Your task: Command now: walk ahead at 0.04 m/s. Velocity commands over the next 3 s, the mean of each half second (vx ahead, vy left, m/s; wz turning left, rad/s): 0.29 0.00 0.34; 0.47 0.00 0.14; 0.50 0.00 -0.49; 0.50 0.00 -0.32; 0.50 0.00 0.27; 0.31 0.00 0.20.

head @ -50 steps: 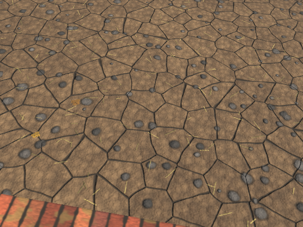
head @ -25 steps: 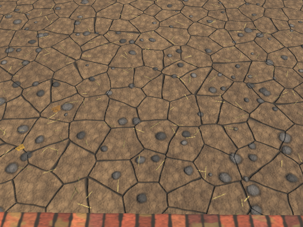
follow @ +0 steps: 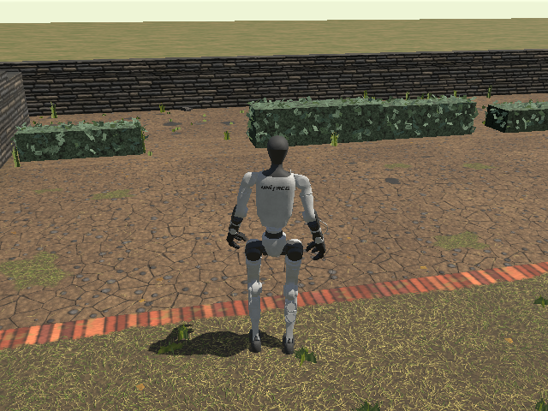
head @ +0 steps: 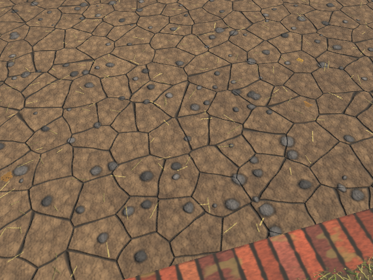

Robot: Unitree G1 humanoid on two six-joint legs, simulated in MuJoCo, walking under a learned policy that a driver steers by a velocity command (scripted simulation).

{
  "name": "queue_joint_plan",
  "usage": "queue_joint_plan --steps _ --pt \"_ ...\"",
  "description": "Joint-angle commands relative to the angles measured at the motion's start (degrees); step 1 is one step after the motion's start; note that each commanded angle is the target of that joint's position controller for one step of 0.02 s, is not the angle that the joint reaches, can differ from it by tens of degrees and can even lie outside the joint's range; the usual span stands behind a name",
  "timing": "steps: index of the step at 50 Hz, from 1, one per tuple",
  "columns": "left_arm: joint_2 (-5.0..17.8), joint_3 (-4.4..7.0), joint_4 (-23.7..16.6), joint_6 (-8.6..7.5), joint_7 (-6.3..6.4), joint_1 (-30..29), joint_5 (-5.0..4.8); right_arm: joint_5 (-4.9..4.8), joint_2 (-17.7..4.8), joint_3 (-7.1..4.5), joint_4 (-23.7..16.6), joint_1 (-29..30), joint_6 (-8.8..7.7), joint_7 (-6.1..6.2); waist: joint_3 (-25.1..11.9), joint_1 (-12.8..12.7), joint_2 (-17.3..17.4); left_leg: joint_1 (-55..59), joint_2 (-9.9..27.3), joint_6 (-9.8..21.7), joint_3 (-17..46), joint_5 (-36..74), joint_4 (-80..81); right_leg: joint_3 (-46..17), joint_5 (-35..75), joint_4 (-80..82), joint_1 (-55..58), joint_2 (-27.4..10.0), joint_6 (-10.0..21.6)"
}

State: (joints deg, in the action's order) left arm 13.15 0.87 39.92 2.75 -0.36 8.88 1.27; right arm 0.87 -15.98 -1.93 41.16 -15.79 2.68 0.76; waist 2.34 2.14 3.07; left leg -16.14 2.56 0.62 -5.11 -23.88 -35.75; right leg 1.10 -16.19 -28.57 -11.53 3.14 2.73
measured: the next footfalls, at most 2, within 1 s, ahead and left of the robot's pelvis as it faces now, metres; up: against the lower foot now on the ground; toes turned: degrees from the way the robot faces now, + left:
left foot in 0.50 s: +0.19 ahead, +0.18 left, +0.00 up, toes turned +19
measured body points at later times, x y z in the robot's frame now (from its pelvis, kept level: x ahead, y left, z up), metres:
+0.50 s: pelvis +0.10 +0.06 -0.01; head +0.12 +0.09 +0.44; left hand +0.02 +0.34 -0.15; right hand +0.34 -0.14 -0.09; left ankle +0.15 +0.17 -0.73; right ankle -0.02 -0.09 -0.73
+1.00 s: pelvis +0.33 +0.18 -0.01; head +0.33 +0.18 +0.44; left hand +0.35 +0.46 -0.13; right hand +0.42 -0.08 -0.14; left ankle +0.16 +0.17 -0.73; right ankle +0.41 +0.13 -0.70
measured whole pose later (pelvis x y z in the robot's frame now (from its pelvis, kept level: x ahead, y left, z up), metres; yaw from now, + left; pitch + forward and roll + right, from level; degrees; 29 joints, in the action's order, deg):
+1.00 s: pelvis +0.33 +0.18 -0.01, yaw +16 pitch +0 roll +1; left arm 15.6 2.7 47.1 0.0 -2.3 13.2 2.3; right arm 1.9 -14.6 -1.6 48.9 -22.6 -3.2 1.9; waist 1.3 0.4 -1.6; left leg 6.0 -7.2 6.1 -5.3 -22.9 -19.5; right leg 2.1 -5.7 -51.1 -30.6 2.8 7.7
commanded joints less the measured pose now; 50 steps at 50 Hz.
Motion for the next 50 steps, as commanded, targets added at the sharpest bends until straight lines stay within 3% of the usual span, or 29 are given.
queue_joint_plan --steps 1,2,3,7,11,15,19,22,24,25,26,27,28,29,30,31,32,34,36,39,41,42,43,44,46,48,49,50 --pt "6.07 0.52 -2.17 -2.17 1.23 0.89 0.73 -0.62 -3.83 -0.34 -3.78 1.11 0.37 -0.55 -2.51 -2.63 -12.49 -4.28 -0.36 -0.46 6.13 -5.74 -5.48 -16.19 14.8 14.83 3.27 -19.64 9.73" --pt "8.48 1.37 -1.38 -1.86 1.36 2.36 1.0 -0.16 -6.04 -1.21 -3.12 1.49 0.13 -0.87 -1.2 -3.56 -12.47 -8.14 -1.77 -0.25 5.68 -3.98 -9.72 -15.41 5.12 16.78 5.49 -17.77 8.75" --pt "10.11 1.99 -0.29 -1.79 1.67 5.15 0.67 0.77 -7.86 -2.11 -2.83 1.64 -0.01 -1.27 -0.09 -4.61 -12.49 -12.7 -2.52 0.02 6.21 -2.86 -14.35 -15.51 -1.38 18.41 7.92 -17.55 8.48" --pt "8.51 2.05 0.75 -3.01 1.73 7.21 0.24 0.5 -5.99 -2.68 -1.33 0.79 -0.69 -2.51 2.84 -4.2 -8.76 -21.58 -2.83 0.24 9.12 2.94 -21.16 -12.77 -9.45 21.73 12.36 -17.54 7.21" --pt "7.58 2.52 2.02 -5.16 1.51 8.96 0.39 0.83 -4.11 -2.66 -2.17 3.33 -1.09 -3.36 3.06 -4.55 -8.27 -24.88 -1.1 -0.82 8.02 7.49 -19.85 -9.08 -6.05 22.98 13.74 -18.68 8.37" --pt "8.58 3.22 3.38 -6.33 1.31 10.25 0.4 1.13 -3.0 -2.29 -3.75 6.38 -1.19 -4.21 3.43 -4.82 -8.25 -23.9 0.43 -0.79 6.21 10.29 -14.19 -4.86 -3.73 23.16 12.13 -19.86 8.84" --pt "10.08 3.86 4.74 -6.85 0.94 11.7 0.52 1.04 -2.89 -1.88 -6.41 10.55 -1.3 -5.03 4.43 -5.18 -8.99 -19.95 1.37 1.5 3.74 10.59 -7.75 0.36 0.27 21.05 9.73 -20.45 7.85" --pt "11.84 4.41 5.34 -6.39 0.87 12.32 0.31 0.99 -3.63 -1.89 -7.75 11.49 -1.33 -5.18 3.82 -4.98 -9.41 -14.61 0.01 4.16 0.25 6.98 -4.06 3.38 5.26 17.26 8.52 -20.69 6.41" --pt "13.43 4.68 5.41 -5.83 1.02 11.45 0.04 1.29 -4.12 -2.35 -6.72 6.31 -1.74 -4.6 1.01 -1.85 -8.29 -4.5 -3.62 6.29 -2.45 4.72 -1.01 7.16 19.65 7.18 5.84 -19.98 4.81" --pt "13.2 4.42 5.28 -5.56 1.0 11.12 -0.08 1.69 -4.85 -3.13 -3.92 -1.61 -2.29 -3.9 -3.63 1.96 -4.53 6.48 -6.65 7.41 -2.84 6.55 2.33 11.2 28.38 -6.13 2.57 -17.32 3.23" --pt "11.13 3.57 4.15 -5.41 0.85 11.7 0.43 1.93 -9.04 -4.74 -0.76 -12.76 -2.76 -2.71 -11.19 6.61 4.21 20.7 -1.57 9.75 7.81 -2.33 7.63 13.53 21.97 -25.74 -6.83 -13.67 0.71" --pt "4.34 1.82 -0.56 -5.71 -0.09 10.47 0.96 0.67 -16.53 -5.83 -2.11 -13.26 -3.12 -1.86 -13.1 4.51 17.97 29.67 15.62 15.61 41.98 -16.44 20.31 9.0 -15.77 -42.93 -28.2 -3.84 -2.77" --pt "9.46 2.78 -1.78 -5.93 -0.31 5.01 1.38 -0.72 -15.42 -5.58 -2.47 -12.4 -3.0 -1.8 -11.28 6.14 8.18 28.26 17.02 17.2 49.89 -13.18 25.43 -2.33 -13.23 -47.62 -34.91 -3.82 -2.41" --pt "10.12 3.0 -2.12 -6.5 -0.76 4.04 0.45 -0.21 -13.25 -4.97 -1.81 -10.11 -2.8 -1.3 -5.74 3.83 4.73 24.65 16.24 16.82 41.21 -3.82 22.49 -2.99 -7.97 -48.06 -36.96 -6.52 -1.83" --pt "9.84 2.7 -1.02 -7.03 -0.79 5.32 0.22 -0.17 -10.39 -4.22 -1.7 -7.79 -3.03 -1.18 -2.63 1.28 0.32 18.34 13.34 15.24 33.81 7.06 21.17 -2.84 -2.91 -43.46 -33.31 -8.8 -1.6" --pt "9.28 2.66 -0.28 -6.88 -0.69 6.53 0.65 -0.32 -9.08 -3.79 -2.29 -4.89 -3.35 -1.09 -1.93 -1.11 -1.02 13.62 10.14 13.49 28.89 13.71 21.2 -2.82 -0.83 -39.8 -29.08 -9.9 -1.78" --pt "9.04 2.58 0.66 -6.07 -0.74 8.44 1.26 -0.54 -7.84 -3.3 -2.65 -2.9 -3.78 -1.05 -2.0 -2.78 -0.07 10.69 7.7 12.54 25.25 19.79 21.91 -2.74 0.54 -37.74 -25.54 -10.37 -2.48" --pt "8.15 2.51 2.42 -4.12 -0.98 11.13 1.14 -0.91 -6.13 -2.48 -1.82 -3.15 -5.44 -1.29 -3.34 -4.24 -0.17 9.5 6.26 12.18 20.08 30.99 22.76 -1.28 2.82 -35.87 -22.82 -9.73 -3.31" --pt "7.23 2.4 2.88 -3.2 -1.23 9.76 0.51 -1.0 -6.14 -2.35 -0.26 -5.11 -6.18 -1.33 -1.76 -4.0 -0.02 9.01 5.1 10.93 16.48 35.0 24.22 -0.33 6.46 -32.37 -23.53 -9.46 -3.47" --pt "7.06 2.43 1.02 -2.99 -1.73 1.63 0.38 -1.2 -6.29 -2.11 1.6 -8.08 -6.32 -1.17 1.82 -1.56 -1.01 10.36 4.23 7.78 12.75 40.27 25.57 0.32 13.12 -23.98 -27.17 -8.56 -2.86" --pt "4.94 1.68 0.72 -3.14 -2.34 -0.69 0.62 -0.8 -6.6 -2.08 2.51 -8.34 -6.68 -1.05 1.71 -1.08 0.83 8.21 2.74 6.27 8.27 44.11 25.6 1.92 18.51 -19.4 -21.76 -5.8 -1.87" --pt "4.91 1.62 0.71 -3.22 -2.37 -1.21 0.2 -0.57 -6.46 -1.92 2.66 -7.93 -6.89 -0.91 1.55 -1.11 1.39 7.24 2.33 5.67 6.49 45.22 25.97 1.6 19.74 -16.66 -18.62 -4.77 -1.15" --pt "6.56 2.49 2.99 -3.14 -2.37 2.34 -0.01 0.83 -7.7 -2.31 3.01 -8.26 -7.37 -0.43 -1.45 -1.57 3.22 9.98 5.33 6.14 6.6 47.82 24.27 0.79 24.1 -24.54 -17.21 -3.36 0.08" --pt "7.63 2.86 3.41 -3.21 -2.19 3.02 0.05 0.96 -6.45 -1.95 3.55 -8.84 -7.52 -0.04 -0.41 -1.73 1.29 12.38 6.29 6.03 5.83 48.21 22.9 -2.3 22.61 -24.97 -20.13 -3.79 1.16" --pt "8.59 3.31 3.76 -3.39 -1.99 2.64 0.82 1.08 -5.35 -1.41 4.29 -9.06 -7.36 0.63 1.31 -1.68 -0.41 17.94 7.91 6.14 5.17 55.61 20.49 -2.01 17.91 -25.45 -23.79 -2.32 3.04" --pt "8.79 3.54 4.71 -3.34 -1.83 5.91 1.5 1.11 -6.05 -1.23 4.25 -6.3 -6.83 1.53 0.42 -3.84 -0.22 19.52 8.32 4.89 2.1 74.05 14.62 1.25 10.69 -25.71 -19.05 0.24 5.22" --pt "8.97 3.69 6.05 -3.02 -1.65 10.82 1.35 1.17 -7.03 -1.25 3.76 -2.7 -6.57 2.0 -1.05 -6.85 1.13 16.49 8.28 3.77 -0.05 83.94 9.6 3.3 6.56 -25.24 -11.42 1.46 6.43" --pt "10.71 4.43 9.05 -2.74 -1.24 20.66 1.11 1.15 -8.45 -1.62 2.84 1.95 -6.23 2.2 -3.73 -11.9 1.15 9.48 8.24 3.3 -0.98 90.25 -1.03 4.26 3.15 -24.19 0.97 2.38 8.1"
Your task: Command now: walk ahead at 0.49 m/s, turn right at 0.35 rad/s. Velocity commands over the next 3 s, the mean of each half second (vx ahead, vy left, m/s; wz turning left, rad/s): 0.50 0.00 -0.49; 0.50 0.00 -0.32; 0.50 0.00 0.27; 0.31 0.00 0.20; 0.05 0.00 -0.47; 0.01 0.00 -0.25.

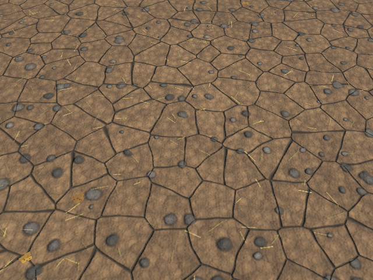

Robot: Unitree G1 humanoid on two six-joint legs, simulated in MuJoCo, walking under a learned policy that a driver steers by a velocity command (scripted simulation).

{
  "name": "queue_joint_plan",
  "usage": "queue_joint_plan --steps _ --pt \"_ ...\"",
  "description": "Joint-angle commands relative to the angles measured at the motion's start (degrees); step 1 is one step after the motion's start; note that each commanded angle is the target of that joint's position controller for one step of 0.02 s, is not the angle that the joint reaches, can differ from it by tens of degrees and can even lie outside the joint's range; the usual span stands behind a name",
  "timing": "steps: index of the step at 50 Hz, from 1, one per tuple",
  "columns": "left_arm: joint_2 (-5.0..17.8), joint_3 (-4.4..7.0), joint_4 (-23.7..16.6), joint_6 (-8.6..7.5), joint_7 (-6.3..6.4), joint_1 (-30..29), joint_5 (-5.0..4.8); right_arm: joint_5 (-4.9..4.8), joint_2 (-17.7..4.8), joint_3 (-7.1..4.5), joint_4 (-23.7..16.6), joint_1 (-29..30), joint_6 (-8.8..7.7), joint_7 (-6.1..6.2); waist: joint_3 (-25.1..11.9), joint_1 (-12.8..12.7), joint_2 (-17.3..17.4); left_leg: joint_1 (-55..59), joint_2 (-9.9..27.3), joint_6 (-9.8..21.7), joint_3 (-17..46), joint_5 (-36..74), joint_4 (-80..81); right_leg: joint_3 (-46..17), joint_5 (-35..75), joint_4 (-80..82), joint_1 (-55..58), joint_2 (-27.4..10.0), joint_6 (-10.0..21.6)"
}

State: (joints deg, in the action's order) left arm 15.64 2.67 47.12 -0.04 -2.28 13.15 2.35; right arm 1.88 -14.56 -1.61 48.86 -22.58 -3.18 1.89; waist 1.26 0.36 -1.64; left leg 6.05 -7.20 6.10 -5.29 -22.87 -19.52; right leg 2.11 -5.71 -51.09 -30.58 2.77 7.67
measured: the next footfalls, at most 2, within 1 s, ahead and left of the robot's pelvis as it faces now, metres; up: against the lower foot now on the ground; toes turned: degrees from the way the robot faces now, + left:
right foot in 0.04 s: +0.09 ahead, -0.06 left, +0.00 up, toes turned +0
left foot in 0.58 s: +0.53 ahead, +0.13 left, -0.17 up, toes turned -20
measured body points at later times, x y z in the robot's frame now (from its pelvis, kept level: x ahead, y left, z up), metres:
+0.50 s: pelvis +0.30 +0.03 -0.05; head +0.32 +0.02 +0.40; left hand +0.28 +0.33 -0.17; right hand +0.51 -0.25 -0.12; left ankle +0.50 +0.13 -0.76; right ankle +0.05 -0.06 -0.73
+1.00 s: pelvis +0.57 -0.01 -0.17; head +0.59 -0.03 +0.28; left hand +0.88 +0.08 -0.25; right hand +0.38 -0.17 -0.31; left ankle +0.49 +0.14 -0.90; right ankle +0.63 -0.11 -0.89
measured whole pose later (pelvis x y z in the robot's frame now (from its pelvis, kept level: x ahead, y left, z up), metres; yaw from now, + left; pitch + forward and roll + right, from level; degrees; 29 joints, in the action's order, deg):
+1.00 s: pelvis +0.57 -0.01 -0.17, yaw -25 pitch +1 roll +1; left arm 12.2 -0.3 46.2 -2.8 -2.2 -3.7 2.3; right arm 0.8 -11.4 -1.6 59.2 -29.1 -3.8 -0.6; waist 2.4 5.5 0.2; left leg 0.9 -1.7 1.5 -5.1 -21.7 -19.8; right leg 3.7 -8.4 -30.4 -25.1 1.0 6.2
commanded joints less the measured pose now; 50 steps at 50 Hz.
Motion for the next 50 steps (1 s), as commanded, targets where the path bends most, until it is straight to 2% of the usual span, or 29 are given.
queue_joint_plan --steps 1,2,3,4,5,7,10,11,14,16,20,24,26,27,28,29,30,31,32,33,34,35,36,38,40,43,47,49,50 --pt "8.89 2.93 1.86 0.18 0.97 19.03 -0.76 -0.72 -11.06 -2.54 -4.35 8.45 0.16 0.54 -2.22 -10.47 5.97 -14.4 16.46 -1.82 1.57 73.88 -27.48 -0.74 -19.47 14.37 22.87 1.88 4.01" --pt "9.53 3.9 3.38 -0.14 1.19 25.0 -1.21 -0.72 -11.87 -3.11 -3.82 12.72 0.53 0.61 -1.84 -17.32 -0.44 -21.04 9.36 -2.23 -0.72 46.46 -52.36 -5.49 -8.08 24.51 30.32 -2.0 8.12" --pt "10.66 3.03 2.42 -0.69 0.86 19.07 -2.48 0.97 -2.65 -1.19 -6.46 8.53 0.03 0.27 -0.75 -6.19 -12.25 -41.24 0.89 -3.46 3.07 -7.67 -67.91 -25.62 22.07 18.35 37.07 -12.79 11.78" --pt "11.5 2.98 0.06 -2.05 0.74 15.71 -3.78 1.47 -3.71 -0.84 -7.21 2.09 -0.46 -0.34 -5.69 -1.25 -5.68 -48.12 2.14 -4.93 11.88 -7.48 -69.2 -41.58 33.17 23.89 40.05 -19.02 20.19" --pt "11.4 3.53 -1.2 -2.26 1.07 12.53 -3.51 0.97 -7.49 -1.58 -7.49 5.5 -1.16 -0.83 -2.7 -2.16 -1.69 -48.11 5.3 -5.36 13.92 -3.49 -63.1 -42.82 18.6 28.92 32.47 -20.75 21.88" --pt "8.67 2.46 -1.97 -2.51 1.45 7.8 -2.34 0.1 -10.38 -2.89 -7.14 9.97 -0.35 -0.78 4.4 0.93 3.76 -44.05 9.18 -6.95 12.27 -3.46 -51.48 -35.25 12.34 30.5 19.75 -17.43 17.04" --pt "9.83 2.45 0.03 -2.84 2.57 11.78 -2.4 1.28 -5.11 -1.04 -7.72 13.3 2.44 -2.32 4.54 -0.51 0.81 -37.61 9.09 -8.26 6.45 2.42 -39.75 -25.76 18.33 32.96 14.68 -10.74 12.11" --pt "11.37 2.74 0.77 -3.4 2.59 13.79 -0.96 1.51 -5.6 -1.29 -6.73 13.27 2.31 -2.99 2.06 -1.72 1.16 -37.68 9.51 -6.93 6.22 13.51 -40.73 -24.2 20.14 31.0 17.75 -10.74 10.92" --pt "10.51 2.56 3.3 -4.77 3.48 21.44 -1.73 0.33 -8.82 -2.7 -10.2 25.43 1.29 -3.04 3.14 -6.73 -1.45 -54.58 11.18 -6.58 9.9 21.71 -32.34 -26.86 9.38 29.98 32.2 -9.44 8.42" --pt "8.33 2.05 3.16 -4.72 3.84 18.8 -1.4 1.05 -6.0 -1.86 -11.95 29.49 1.37 -3.93 4.27 -7.41 -2.46 -49.17 9.43 -7.23 7.7 31.87 -22.7 -24.34 -0.5 28.71 25.01 -5.68 7.0" --pt "8.6 1.81 1.86 -3.8 4.41 17.65 -0.61 0.3 -4.31 -1.57 -12.85 29.2 1.24 -5.86 2.47 -7.3 -4.12 -41.23 8.36 -5.5 7.78 42.54 -19.25 -25.08 -5.58 21.54 17.87 -5.31 5.51" --pt "7.81 1.83 1.73 -3.8 5.1 17.37 0.19 0.39 -4.29 -1.22 -11.88 27.25 -0.52 -5.08 3.1 -8.04 -3.72 -30.25 8.26 -6.36 8.59 45.29 -6.68 -24.08 -7.32 11.45 19.0 -1.8 1.57" --pt "7.58 1.9 2.46 -2.96 6.15 16.49 0.78 -0.74 -5.91 -2.39 -7.28 15.8 -1.74 -3.57 0.27 -2.73 -0.1 -22.24 11.76 -6.93 11.33 52.27 4.36 -23.95 -5.27 -4.09 24.81 0.43 1.19" --pt "8.16 2.16 3.15 -2.37 6.47 15.97 0.11 -0.94 -6.5 -3.06 -3.62 6.48 -1.78 -2.63 -2.83 1.87 2.03 -13.59 13.39 -7.34 11.18 61.25 11.21 -21.52 -4.43 -17.08 24.86 2.21 0.8" --pt "7.95 2.63 3.44 -1.82 6.03 15.74 -1.35 -0.56 -9.35 -4.32 -0.22 -1.99 -1.24 -2.05 -5.51 5.38 5.97 1.07 15.7 -7.27 11.36 63.39 10.2 -17.42 -16.64 -32.66 15.01 4.14 -0.37" --pt "4.01 2.25 3.52 -1.67 5.37 15.6 -2.57 0.55 -10.86 -4.45 1.24 -7.42 -1.06 -2.72 -7.39 6.7 7.99 11.6 19.82 -7.16 13.91 68.71 -1.1 -15.02 -40.57 -50.96 1.98 8.75 -1.48" --pt "1.02 1.59 2.64 -1.88 5.63 29.08 -5.47 1.64 -11.74 -3.79 1.75 -8.59 -2.2 -4.04 -14.99 -2.75 17.42 27.58 28.84 -6.43 17.62 96.68 -23.05 -13.67 -43.91 -59.75 -12.18 5.63 -2.97" --pt "4.18 1.18 4.17 -1.99 5.87 26.95 -4.41 0.12 -8.81 -4.03 0.04 -7.12 -2.07 -4.74 -18.52 0.93 17.97 30.93 31.4 -2.54 22.46 79.19 -23.2 -11.29 -36.53 -57.24 -23.73 0.95 -2.26" --pt "4.34 0.69 3.85 -1.61 5.37 22.69 -2.68 -0.09 -10.68 -5.07 -0.17 -5.08 -2.18 -3.99 -18.48 2.04 18.36 20.86 33.6 4.69 29.82 39.68 -12.39 -8.2 -30.11 -61.92 -26.02 0.05 -2.87" --pt "4.84 0.67 3.08 -1.22 4.44 18.81 0.14 0.29 -9.54 -4.84 -1.08 -0.42 -1.98 -2.85 -16.17 0.36 15.04 6.93 32.14 6.79 36.69 5.03 -0.88 -5.36 -23.5 -59.75 -22.65 -2.32 -2.72" --pt "7.61 1.4 0.53 -1.78 3.19 7.56 1.49 0.05 -5.95 -3.08 -2.28 3.57 -3.21 -2.27 -6.93 1.32 8.91 -5.86 31.01 7.05 34.65 4.83 3.47 -9.35 -14.47 -45.69 -21.09 -4.41 -2.3" --pt "6.76 1.33 -0.63 -1.63 2.17 2.13 1.52 0.64 -6.34 -2.99 -0.16 3.48 -4.04 -2.08 1.1 0.77 8.48 -16.12 30.78 7.66 33.41 14.33 4.17 -11.5 -13.22 -38.9 -18.17 -5.38 -2.92" --pt "4.5 0.76 -1.53 -1.16 1.24 -0.95 0.37 0.31 -5.7 -2.58 2.06 3.64 -4.65 -2.04 6.24 -1.86 6.46 -24.73 26.41 5.86 25.93 20.79 7.13 -12.59 -9.46 -25.45 -13.67 -5.96 -4.66" --pt "1.28 -0.21 -0.37 -1.26 0.17 0.64 0.86 -0.23 -4.44 -2.0 3.84 3.11 -4.66 -2.19 3.08 -3.38 10.3 -26.72 20.81 4.98 16.67 31.55 8.01 -8.47 -2.14 -12.03 -4.22 -4.31 -5.85" --pt "-0.2 -1.18 -0.01 -2.07 -0.61 -0.51 -0.1 -1.12 -2.69 -1.56 3.93 3.55 -4.21 -2.91 -0.36 -3.56 12.01 -24.21 19.15 4.09 10.51 41.07 7.54 -5.3 3.05 -0.74 1.85 -4.32 -4.87" --pt "-0.58 -2.13 -1.77 -2.12 -0.75 -10.15 -0.54 -1.96 -3.17 -1.39 5.66 -1.05 -2.81 -2.9 0.55 -0.25 7.85 -19.27 19.22 2.92 8.98 38.4 9.68 -0.17 4.25 8.26 4.44 -3.76 -3.57" --pt "0.43 -2.17 -3.66 -2.37 -0.04 -17.45 -0.33 -0.92 -5.24 -1.57 8.33 -7.85 -1.22 -2.26 2.69 2.13 5.46 -6.49 21.32 3.31 9.75 37.62 6.32 1.27 -2.69 17.45 1.69 -3.05 -2.22" --pt "0.98 -1.7 -1.51 -3.2 0.53 -11.95 -0.07 -0.94 -6.08 -1.63 9.07 -8.51 -0.72 -2.11 -0.13 -0.33 4.92 -5.36 20.51 2.46 7.82 47.71 -2.17 2.7 -4.74 23.16 11.82 -0.54 -0.95" --pt "2.8 -0.79 1.62 -3.93 1.02 -3.33 0.54 -1.11 -5.47 -1.29 9.1 -8.39 -0.57 -2.12 -4.54 -3.72 3.19 -9.53 18.25 1.25 5.2 48.23 -11.81 1.54 -3.07 25.08 24.17 -0.66 0.69"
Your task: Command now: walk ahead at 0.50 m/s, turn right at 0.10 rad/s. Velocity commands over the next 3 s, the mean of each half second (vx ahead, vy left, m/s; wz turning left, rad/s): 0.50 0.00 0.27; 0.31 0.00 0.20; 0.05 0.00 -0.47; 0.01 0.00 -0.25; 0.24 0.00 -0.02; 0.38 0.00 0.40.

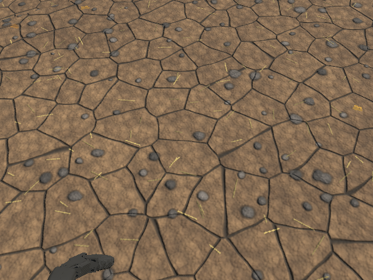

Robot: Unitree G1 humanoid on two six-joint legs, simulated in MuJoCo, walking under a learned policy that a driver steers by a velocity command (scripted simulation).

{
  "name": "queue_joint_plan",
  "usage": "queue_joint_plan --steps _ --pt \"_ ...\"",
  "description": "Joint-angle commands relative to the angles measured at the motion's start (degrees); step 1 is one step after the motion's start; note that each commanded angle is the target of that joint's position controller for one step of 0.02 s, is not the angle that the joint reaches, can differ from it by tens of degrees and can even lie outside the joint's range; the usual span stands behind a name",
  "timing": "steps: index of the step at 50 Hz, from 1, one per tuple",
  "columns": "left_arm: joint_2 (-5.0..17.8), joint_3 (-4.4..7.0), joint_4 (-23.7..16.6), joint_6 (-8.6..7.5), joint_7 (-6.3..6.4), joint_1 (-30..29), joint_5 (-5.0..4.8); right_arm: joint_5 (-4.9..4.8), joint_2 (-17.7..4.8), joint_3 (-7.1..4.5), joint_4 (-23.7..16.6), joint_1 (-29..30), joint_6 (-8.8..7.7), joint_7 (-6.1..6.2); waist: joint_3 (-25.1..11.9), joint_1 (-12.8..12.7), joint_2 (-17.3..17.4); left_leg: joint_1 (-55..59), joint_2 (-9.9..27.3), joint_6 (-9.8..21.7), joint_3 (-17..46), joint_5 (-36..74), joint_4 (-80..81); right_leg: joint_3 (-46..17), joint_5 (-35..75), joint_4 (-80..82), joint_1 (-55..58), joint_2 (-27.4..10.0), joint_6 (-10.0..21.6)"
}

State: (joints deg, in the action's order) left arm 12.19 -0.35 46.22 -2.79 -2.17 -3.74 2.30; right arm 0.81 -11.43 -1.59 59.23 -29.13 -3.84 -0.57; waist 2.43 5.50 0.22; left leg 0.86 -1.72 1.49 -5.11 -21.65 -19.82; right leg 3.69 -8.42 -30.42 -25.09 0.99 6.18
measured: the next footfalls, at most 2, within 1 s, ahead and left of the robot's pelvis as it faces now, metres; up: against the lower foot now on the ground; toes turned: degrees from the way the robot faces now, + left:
right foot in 0.02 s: +0.14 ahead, -0.08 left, +0.00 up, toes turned -3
left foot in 0.54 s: +0.39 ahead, +0.13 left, +0.00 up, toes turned +18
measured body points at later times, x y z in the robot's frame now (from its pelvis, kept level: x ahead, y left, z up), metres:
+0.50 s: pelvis +0.24 +0.02 +0.00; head +0.27 +0.03 +0.44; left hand +0.14 +0.25 -0.15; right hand +0.44 -0.18 -0.12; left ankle +0.35 +0.13 -0.71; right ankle +0.10 -0.08 -0.73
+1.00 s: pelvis +0.44 +0.09 +0.01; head +0.47 +0.10 +0.45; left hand +0.45 +0.35 -0.14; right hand +0.55 -0.14 -0.14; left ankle +0.36 +0.12 -0.73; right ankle +0.57 +0.03 -0.71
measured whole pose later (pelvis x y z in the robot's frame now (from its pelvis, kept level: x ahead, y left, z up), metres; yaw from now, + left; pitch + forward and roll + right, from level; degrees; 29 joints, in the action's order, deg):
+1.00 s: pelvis +0.44 +0.09 +0.01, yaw +16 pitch -1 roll +1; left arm 12.0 1.6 52.7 -1.1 0.0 12.0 1.1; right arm 1.1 -12.2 -1.5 55.7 -14.6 -2.3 2.2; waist 4.6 0.6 -1.9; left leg -0.7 -7.1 6.4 -4.1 -16.4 -18.1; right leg 2.5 -8.9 -38.5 -27.1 -0.9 2.8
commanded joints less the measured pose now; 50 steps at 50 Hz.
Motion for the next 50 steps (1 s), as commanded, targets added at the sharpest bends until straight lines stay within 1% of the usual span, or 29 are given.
queue_joint_plan --steps 1,2,3,4,5,6,7,8,10,14,17,21,22,24,26,27,28,29,30,31,32,33,34,35,37,41,43,46,50 --pt "10.65 3.57 4.73 -1.75 1.67 24.11 1.61 -0.35 -7.27 -0.76 -3.73 -0.13 -0.1 0.12 -12.49 -13.1 -2.82 -15.12 10.26 4.52 2.57 32.99 -26.33 -12.3 -4.56 5.28 33.55 -9.88 5.66" --pt "15.47 4.92 5.44 -1.02 2.31 27.81 1.3 -1.31 -1.7 0.45 -5.47 -4.39 -0.08 -0.32 -18.31 -11.51 -14.78 -35.5 0.91 2.32 -1.56 -8.56 -46.72 -37.4 -3.84 10.16 47.56 -26.31 13.76" --pt "12.95 4.73 5.31 -0.19 2.28 26.36 -1.17 0.35 -8.65 -1.59 -4.64 -0.39 0.69 0.45 -13.64 -12.07 -4.96 -41.31 1.76 2.87 4.91 -9.25 -51.89 -37.48 -6.52 12.21 42.14 -24.54 12.99" --pt "10.23 4.04 4.87 -0.29 2.2 20.86 -1.56 0.25 -8.0 -1.85 -5.78 3.34 0.54 0.32 -5.93 -9.93 -4.55 -42.65 4.01 3.42 6.91 -4.62 -50.89 -28.76 -4.27 13.86 35.03 -21.54 11.02" --pt "7.5 3.47 4.66 -0.84 2.04 17.28 -1.37 0.01 -6.38 -1.68 -5.75 4.76 0.5 0.18 -1.86 -7.99 -3.67 -39.63 5.51 3.22 7.5 -1.06 -47.48 -23.02 0.93 16.54 27.32 -18.84 8.69" --pt "5.97 3.19 4.73 -1.38 2.22 15.68 -1.22 0.41 -5.75 -1.86 -5.15 4.77 0.99 0.15 0.31 -6.29 -4.03 -36.66 6.28 2.86 7.73 0.66 -44.83 -18.39 4.36 18.14 22.71 -16.72 6.41" --pt "4.97 2.96 5.1 -1.84 2.47 15.25 -1.31 1.17 -4.76 -1.74 -4.28 3.39 1.76 -0.16 0.58 -4.84 -4.57 -33.59 6.49 2.24 7.7 2.03 -43.69 -14.93 6.53 19.55 19.67 -15.09 5.09" --pt "4.96 3.04 5.53 -2.39 2.61 16.08 -1.24 1.38 -3.96 -1.77 -3.85 3.09 2.32 -0.53 -0.15 -4.34 -4.04 -31.94 5.87 1.96 7.39 3.46 -43.67 -13.02 8.75 20.21 18.59 -14.64 4.87" --pt "5.93 3.39 6.77 -3.4 2.74 18.06 -1.58 1.0 -3.76 -2.19 -4.5 5.13 2.91 -0.92 0.06 -3.57 -3.4 -33.52 5.94 1.45 7.46 6.82 -42.33 -9.51 10.95 21.83 18.64 -14.4 4.72" --pt "5.37 3.43 8.72 -3.91 3.03 21.88 -1.39 0.98 -3.46 -2.4 -7.52 14.32 3.16 -1.47 3.11 -4.55 -3.45 -39.42 6.7 0.51 7.1 15.72 -35.92 -3.64 11.77 23.64 19.35 -13.64 3.74" --pt "5.62 3.4 9.43 -4.03 3.21 23.22 -1.46 0.85 -2.26 -1.63 -9.79 20.47 2.83 -1.98 3.73 -5.58 -3.56 -37.45 6.16 0.7 4.17 21.62 -26.96 0.92 15.46 22.87 19.57 -12.73 2.83" --pt "7.04 3.68 11.2 -3.7 3.74 27.64 -1.18 1.22 -2.77 -1.13 -12.99 26.92 2.8 -2.44 4.46 -7.48 -3.14 -36.35 4.9 2.99 0.1 19.16 -19.37 3.46 21.6 20.49 25.99 -15.01 2.58" --pt "7.44 3.79 11.54 -3.48 3.9 28.17 -1.05 1.28 -3.11 -1.18 -13.48 27.43 2.75 -2.48 4.41 -7.41 -3.21 -35.9 4.38 3.89 -0.65 17.01 -18.2 4.23 25.28 18.85 28.02 -15.54 2.31" --pt "8.52 4.01 11.54 -3.0 4.18 27.92 -0.75 1.36 -3.87 -1.52 -13.41 25.87 2.59 -2.32 2.49 -6.2 -4.32 -31.31 1.51 6.14 -3.11 11.44 -16.43 6.43 40.4 12.48 30.89 -15.77 1.49" --pt "10.0 4.41 11.45 -2.02 4.29 27.79 -0.47 1.44 -5.8 -2.55 -11.31 17.97 2.34 -2.01 -2.51 -2.7 -5.38 -21.82 -2.59 8.92 -4.64 6.56 -14.12 8.17 51.51 -1.8 31.58 -15.85 0.89" --pt "10.36 4.45 10.9 -1.53 4.22 27.52 -0.75 1.74 -7.56 -3.53 -8.71 9.74 1.85 -1.64 -7.15 1.12 -3.77 -10.2 -3.6 10.89 -2.99 8.55 -9.22 9.53 45.51 -14.39 26.46 -14.79 -0.45" --pt "7.88 3.73 8.33 -1.7 3.68 27.63 -1.92 2.39 -13.68 -5.51 -7.75 2.63 1.73 -0.7 -13.33 3.77 3.42 6.11 8.3 16.06 14.58 0.89 -6.32 10.4 25.91 -33.82 9.81 -11.7 -2.9" --pt "5.36 3.64 4.63 -2.38 2.6 26.47 -2.25 0.96 -17.66 -6.46 -9.05 5.3 2.32 -0.62 -17.64 0.52 14.33 16.7 22.54 23.86 47.04 4.33 2.84 3.97 -21.36 -52.6 -10.63 1.81 -5.68" --pt "9.19 4.34 3.14 -3.07 2.3 20.11 -1.39 -0.15 -16.99 -6.22 -8.76 6.16 2.95 -0.34 -13.78 1.41 4.32 13.81 21.01 22.44 42.06 8.13 3.91 -5.56 -17.38 -52.98 -16.23 -1.86 -4.69" --pt "7.9 4.02 2.31 -3.86 2.03 18.17 -2.06 -0.21 -14.39 -5.56 -8.64 9.24 2.95 0.15 -6.88 -0.36 1.93 6.58 19.78 20.68 34.57 12.39 4.38 -5.58 -12.47 -49.39 -16.91 -4.37 -4.37" --pt "7.24 4.02 3.06 -4.05 2.26 19.05 -2.15 -0.01 -11.47 -4.76 -9.02 12.04 2.69 0.36 -1.53 -3.2 -1.54 -1.3 17.25 17.87 28.77 25.19 4.77 -5.21 -10.25 -43.68 -13.75 -6.04 -4.61" --pt "6.91 4.04 2.81 -3.25 2.56 19.33 -1.21 -0.41 -10.08 -4.21 -9.23 13.93 2.23 0.71 -0.29 -5.2 -1.83 -5.91 14.3 16.19 23.85 36.52 4.28 -5.48 -10.36 -40.49 -10.06 -6.78 -5.53" --pt "6.18 3.92 3.27 -1.98 2.69 21.28 -0.38 -0.61 -9.29 -3.8 -9.62 15.17 1.79 0.79 -1.02 -6.8 -1.17 -8.65 12.33 15.29 20.03 44.51 3.8 -5.38 -10.45 -38.65 -6.4 -6.68 -6.42" --pt "5.47 3.91 3.82 -0.83 2.64 23.18 -0.08 -0.65 -8.87 -3.48 -9.49 15.01 1.1 0.6 -2.18 -7.75 -1.0 -9.25 11.72 14.72 17.14 52.22 3.11 -4.71 -10.46 -37.03 -4.57 -6.15 -6.99" --pt "4.32 3.71 4.63 0.52 2.37 24.9 -0.24 -0.51 -9.27 -3.25 -8.58 13.59 0.13 0.37 -3.56 -8.43 0.56 -9.59 10.21 13.38 12.48 60.82 3.19 -2.95 -7.59 -33.4 -3.38 -5.15 -7.48" --pt "4.1 3.33 4.17 1.18 1.92 19.92 -1.0 -0.03 -7.72 -1.86 -6.67 11.6 0.18 0.78 -2.93 -6.61 3.71 -7.79 8.09 8.16 6.83 61.47 4.33 -1.65 0.4 -22.47 -3.3 -4.82 -6.63" --pt "3.91 2.97 3.68 1.17 1.93 16.8 -1.57 0.16 -7.68 -1.43 -6.12 11.53 0.3 1.23 -2.49 -5.21 4.32 -5.96 8.52 6.7 5.16 60.36 4.68 -1.54 3.93 -16.43 -2.55 -4.27 -5.75" --pt "4.42 2.78 3.43 1.08 2.25 14.62 -1.84 0.44 -8.1 -1.2 -5.1 11.33 0.56 2.3 -2.17 -4.07 4.37 -2.31 10.65 6.54 3.85 59.74 3.5 -1.74 4.73 -11.03 -1.32 -2.79 -4.36" --pt "5.8 3.4 3.55 0.83 2.55 17.02 -0.91 0.14 -9.67 -1.79 -4.67 12.32 1.79 3.86 -1.63 -5.01 4.25 1.58 13.52 7.66 4.35 64.63 -5.06 -0.17 -5.0 -6.45 0.67 -0.21 -1.71"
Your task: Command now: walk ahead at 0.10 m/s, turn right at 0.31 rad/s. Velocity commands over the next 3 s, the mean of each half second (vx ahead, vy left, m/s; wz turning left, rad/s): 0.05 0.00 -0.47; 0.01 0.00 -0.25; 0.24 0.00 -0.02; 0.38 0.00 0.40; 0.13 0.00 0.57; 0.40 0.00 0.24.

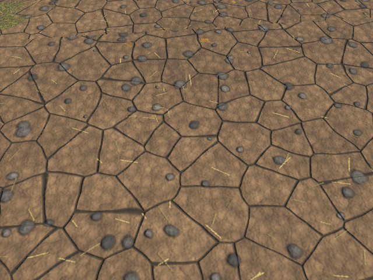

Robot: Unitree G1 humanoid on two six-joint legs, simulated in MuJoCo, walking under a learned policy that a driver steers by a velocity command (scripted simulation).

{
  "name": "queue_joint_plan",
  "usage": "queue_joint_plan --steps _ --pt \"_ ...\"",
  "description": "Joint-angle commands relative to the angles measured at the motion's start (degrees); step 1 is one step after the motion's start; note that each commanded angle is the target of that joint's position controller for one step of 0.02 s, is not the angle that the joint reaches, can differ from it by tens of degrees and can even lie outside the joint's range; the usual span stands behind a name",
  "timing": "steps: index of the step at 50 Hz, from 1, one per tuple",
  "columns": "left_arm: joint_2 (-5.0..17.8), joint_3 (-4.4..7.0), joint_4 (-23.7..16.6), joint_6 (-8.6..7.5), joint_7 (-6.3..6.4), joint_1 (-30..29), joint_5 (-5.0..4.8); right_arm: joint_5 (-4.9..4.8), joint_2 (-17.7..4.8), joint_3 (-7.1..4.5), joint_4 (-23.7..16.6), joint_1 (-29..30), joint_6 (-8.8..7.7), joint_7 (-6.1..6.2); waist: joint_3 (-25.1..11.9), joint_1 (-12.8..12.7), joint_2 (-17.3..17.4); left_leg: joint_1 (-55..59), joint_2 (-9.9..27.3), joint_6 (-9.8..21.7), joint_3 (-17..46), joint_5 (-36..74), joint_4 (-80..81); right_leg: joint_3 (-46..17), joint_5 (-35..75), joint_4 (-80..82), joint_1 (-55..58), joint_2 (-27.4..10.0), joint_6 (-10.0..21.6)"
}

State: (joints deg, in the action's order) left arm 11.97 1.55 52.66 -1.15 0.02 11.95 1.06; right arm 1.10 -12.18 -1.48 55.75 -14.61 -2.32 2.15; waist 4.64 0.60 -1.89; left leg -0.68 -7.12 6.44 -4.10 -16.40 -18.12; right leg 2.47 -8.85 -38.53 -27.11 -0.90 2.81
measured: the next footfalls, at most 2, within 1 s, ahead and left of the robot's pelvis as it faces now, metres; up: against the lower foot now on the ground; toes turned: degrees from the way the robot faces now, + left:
right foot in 0.06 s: +0.13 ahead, -0.08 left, +0.00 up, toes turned -3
left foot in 0.58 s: +0.10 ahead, +0.11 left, +0.00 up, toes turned -24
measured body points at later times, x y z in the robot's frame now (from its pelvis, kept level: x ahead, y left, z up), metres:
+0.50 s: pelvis +0.03 +0.01 +0.00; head +0.06 +0.00 +0.45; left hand +0.18 +0.26 -0.12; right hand +0.08 -0.28 -0.13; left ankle +0.06 +0.14 -0.71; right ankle +0.09 -0.08 -0.74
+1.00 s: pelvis +0.02 +0.03 +0.00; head +0.04 +0.03 +0.45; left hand +0.21 +0.24 -0.13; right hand -0.02 -0.23 -0.13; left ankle +0.06 +0.13 -0.74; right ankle -0.05 -0.06 -0.74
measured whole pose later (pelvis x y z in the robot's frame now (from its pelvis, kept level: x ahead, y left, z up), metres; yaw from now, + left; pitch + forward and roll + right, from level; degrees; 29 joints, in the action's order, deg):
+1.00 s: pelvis +0.02 +0.03 +0.00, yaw -23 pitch -1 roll +0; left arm 13.9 1.5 54.5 2.2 1.9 10.0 0.3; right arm 0.6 -13.6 -0.5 51.5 -14.0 0.1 1.6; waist 2.8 1.4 0.4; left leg -10.5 -1.5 1.7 0.6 -13.5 -25.2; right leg -3.9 -14.1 -21.6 -5.7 2.6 1.0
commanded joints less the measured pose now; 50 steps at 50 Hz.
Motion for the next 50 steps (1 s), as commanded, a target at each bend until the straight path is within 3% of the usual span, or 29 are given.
queue_joint_plan --steps 1,2,3,4,5,6,7,8,10,11,14,18,22,25,27,28,29,30,31,32,33,35,40,43,45,47,48,49,50 --pt "6.06 1.72 -2.25 -0.95 0.51 3.69 0.36 -0.3 -9.33 -2.12 -1.31 -1.68 0.56 1.43 -4.35 -1.0 6.16 3.43 18.93 2.65 3.47 60.56 -10.89 1.33 -5.84 4.13 4.6 2.61 2.74" --pt "6.05 2.01 -1.3 -1.33 0.72 7.37 0.45 -0.49 -9.81 -2.33 -1.6 -0.75 0.83 1.64 -5.4 -3.21 4.81 2.33 17.9 1.75 2.64 58.26 -17.39 0.69 -2.18 9.32 8.71 2.97 4.03" --pt "8.46 2.8 -0.57 -1.83 1.02 12.06 0.57 -0.64 -10.95 -2.76 -2.73 0.06 0.79 1.76 -8.25 -5.75 0.83 -3.6 14.46 -0.51 0.38 47.2 -28.97 -5.92 19.61 12.82 17.06 -1.22 6.77" --pt "13.9 4.14 -1.24 -1.78 1.24 13.32 0.44 -0.71 -8.0 -2.3 -5.22 -1.19 0.72 1.23 -10.86 -3.89 -9.21 -18.47 4.07 -3.62 -3.2 4.12 -47.26 -23.19 55.75 11.97 27.15 -15.24 14.3" --pt "13.73 4.03 -1.12 -0.79 0.82 13.45 -1.36 -0.17 -5.07 -1.54 -5.55 -3.64 1.75 0.59 -17.24 -2.54 -11.15 -24.23 -0.2 -4.51 4.07 -20.81 -55.42 -33.48 58.49 15.32 28.76 -21.61 22.1" --pt "12.59 4.17 -2.1 -0.08 0.51 10.1 -1.77 0.68 -5.83 -1.55 -4.64 -2.91 2.6 0.41 -13.03 -1.56 -3.37 -25.52 3.57 -5.11 7.44 -18.51 -58.05 -29.69 43.91 16.95 23.38 -19.82 21.62" --pt "10.4 3.74 -3.4 0.67 0.64 5.62 -1.18 0.56 -6.58 -1.85 -5.16 0.22 2.93 0.29 -6.91 -1.11 0.17 -27.48 5.06 -5.7 7.47 -14.74 -56.36 -25.83 31.3 19.19 17.01 -15.97 19.33" --pt "8.79 3.22 -4.12 1.37 0.84 2.99 -0.7 0.5 -7.35 -2.14 -5.89 2.28 3.1 0.23 -4.04 -0.17 1.82 -28.04 6.27 -6.28 7.16 -11.71 -52.44 -23.14 21.8 21.13 13.45 -12.47 16.25" --pt "8.6 3.21 -4.8 1.81 1.05 1.79 -0.37 1.02 -6.93 -2.02 -6.27 1.91 4.03 -0.03 -5.05 0.38 -1.11 -25.96 6.16 -7.64 6.03 -7.62 -48.13 -19.92 16.16 22.13 11.55 -8.0 13.32" --pt "9.28 3.46 -4.82 1.75 0.9 2.4 -0.3 0.8 -6.36 -1.9 -6.34 1.31 4.38 -0.11 -6.36 0.32 -1.54 -25.5 5.81 -8.2 5.88 -6.93 -46.39 -19.66 15.83 21.94 12.16 -7.25 12.7" --pt "11.31 4.24 -4.96 1.79 0.68 3.6 -0.26 0.1 -6.06 -1.76 -7.36 2.62 4.91 0.15 -7.76 -0.67 -2.78 -26.21 5.84 -9.39 6.18 -6.94 -39.55 -21.58 8.79 22.39 14.13 -6.4 11.31" --pt "12.1 4.82 -5.87 2.78 0.59 3.53 0.0 -0.21 -7.12 -1.94 -9.21 5.83 5.18 0.5 -7.28 -2.39 -5.24 -26.91 5.74 -9.57 7.16 -6.8 -33.62 -26.76 -6.09 24.46 14.69 -6.16 10.25" --pt "12.64 5.32 -6.63 3.29 0.34 2.41 0.3 -0.69 -7.28 -1.77 -10.3 5.95 4.35 0.71 -7.37 -2.75 -5.59 -24.03 4.64 -8.54 7.78 -7.8 -28.02 -30.56 -6.58 24.33 14.69 -6.14 9.7" --pt "12.65 5.52 -7.11 3.66 -0.11 0.48 0.25 -1.26 -7.52 -1.62 -10.43 2.81 3.54 0.97 -7.85 -1.66 -6.38 -18.16 3.04 -6.78 7.89 -8.95 -20.47 -33.08 -3.44 23.91 13.59 -5.59 8.47" --pt "12.36 5.52 -7.53 4.09 -0.28 -1.85 -0.24 -1.52 -7.51 -1.61 -9.34 -2.69 3.02 1.25 -8.02 1.02 -6.3 -10.33 2.27 -5.0 6.92 -4.98 -9.05 -32.64 -5.11 23.1 10.66 -3.92 5.74" --pt "11.47 5.26 -7.84 4.14 -0.12 -2.47 -0.76 -1.11 -8.22 -1.8 -8.76 -4.98 2.71 1.57 -7.34 2.06 -4.79 -5.29 3.82 -4.03 7.61 -1.04 -0.25 -30.53 -10.03 21.3 7.16 -1.28 2.95" --pt "8.52 4.51 -7.91 4.05 0.16 0.4 -1.28 -0.2 -12.54 -2.69 -9.75 -3.04 2.55 2.04 -6.89 -0.37 5.11 -3.1 14.19 -1.73 19.49 -7.85 7.67 -24.06 -18.32 11.34 2.3 4.5 -0.33" --pt "8.56 4.72 -8.39 3.62 0.65 0.1 -1.37 0.66 -17.1 -3.37 -12.77 3.0 2.58 1.78 -4.25 -0.76 14.74 -7.43 27.28 3.79 35.44 -8.99 11.72 -11.2 -20.82 -2.36 -5.57 13.97 -2.07" --pt "12.23 5.39 -7.71 3.26 0.75 -0.67 0.69 1.39 -15.08 -3.07 -12.46 3.74 2.61 1.24 -2.97 -1.26 8.44 -14.62 27.99 6.99 32.72 -0.39 8.68 -12.45 -20.6 -12.99 -1.84 9.48 -2.47" --pt "11.64 5.42 -6.79 3.17 0.37 0.96 0.55 0.85 -11.42 -2.05 -12.89 6.3 2.35 0.86 -2.77 -3.61 6.31 -16.66 24.32 6.36 27.25 6.75 6.64 -12.95 -17.59 -17.84 0.93 9.24 -2.19" --pt "10.83 5.19 -5.71 3.36 0.06 2.69 0.52 0.42 -9.61 -1.59 -13.11 8.04 2.12 0.56 -2.63 -4.7 6.06 -15.96 20.51 4.73 21.49 11.54 5.11 -12.43 -14.61 -21.41 1.44 9.11 -2.5" --pt "10.25 4.83 -4.52 3.85 -0.19 3.92 0.61 0.05 -9.23 -1.32 -13.43 7.09 1.77 0.54 -3.88 -3.8 9.54 -11.01 17.49 4.11 16.64 21.45 2.67 -11.18 -13.9 -25.2 -0.19 9.33 -3.62" --pt "7.61 2.79 -4.58 4.39 0.48 -1.6 -0.47 -0.1 -9.66 -0.95 -9.67 -1.24 1.32 0.51 -5.48 0.74 10.27 0.38 17.98 4.8 15.55 32.59 -1.11 -9.4 -16.37 -9.74 1.4 6.63 -5.91" --pt "7.27 1.9 -3.61 4.5 1.13 -2.36 -1.42 0.28 -10.93 -1.14 -8.4 -1.68 1.87 0.14 -5.75 1.48 12.61 -1.22 17.6 4.42 15.28 34.05 -2.42 -4.81 -18.4 2.29 9.75 5.36 -4.95" --pt "7.26 1.61 -2.21 4.24 1.75 -0.73 -1.82 0.22 -11.34 -1.32 -7.24 -1.88 2.32 -0.13 -5.46 0.52 12.62 -1.75 17.36 3.56 15.75 37.21 -4.11 -3.49 -12.43 12.47 14.17 4.92 -3.78" --pt "7.98 1.43 -0.3 3.34 2.38 1.8 -1.16 -0.2 -10.64 -1.21 -6.42 -1.69 2.23 -0.25 -6.24 -0.99 9.48 -6.38 16.78 -0.18 15.63 34.05 -5.49 -6.68 3.24 25.45 24.43 1.66 -2.29" --pt "10.54 1.68 -0.19 2.65 2.73 1.87 -0.2 -0.47 -9.36 -0.85 -6.93 -2.16 1.68 -0.57 -8.47 0.03 5.33 -11.01 15.37 -2.38 14.29 26.62 -6.36 -12.13 9.61 23.86 30.87 -3.79 -1.21" --pt "12.38 1.67 0.22 2.38 2.48 -1.11 -0.26 -1.22 -7.03 -0.32 -6.89 -3.23 1.51 -0.77 -6.89 2.74 -2.01 -12.76 10.93 -3.69 10.28 13.47 -3.34 -15.36 21.84 19.12 28.31 -8.17 1.75" --pt "9.1 0.75 0.54 2.02 1.88 -2.43 -0.72 -0.83 -7.13 -0.15 -5.19 -2.47 1.97 -0.35 -6.46 1.27 -1.73 -8.55 10.16 -4.09 9.43 7.56 -1.17 -14.7 19.81 18.69 24.4 -8.72 2.95"
Over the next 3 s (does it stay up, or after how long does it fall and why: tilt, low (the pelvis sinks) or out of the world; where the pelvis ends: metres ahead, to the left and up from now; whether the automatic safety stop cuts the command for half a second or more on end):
stays up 0.61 -0.05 0.01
